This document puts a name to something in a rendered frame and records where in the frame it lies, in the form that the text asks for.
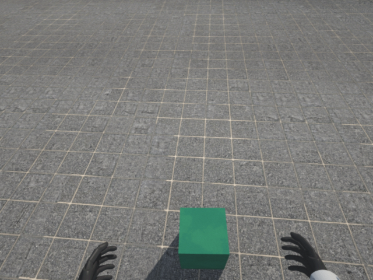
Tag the robot left hand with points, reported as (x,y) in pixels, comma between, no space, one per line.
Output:
(92,268)

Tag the robot right hand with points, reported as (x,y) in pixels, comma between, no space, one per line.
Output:
(309,258)

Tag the carton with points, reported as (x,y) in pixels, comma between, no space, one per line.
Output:
(203,238)

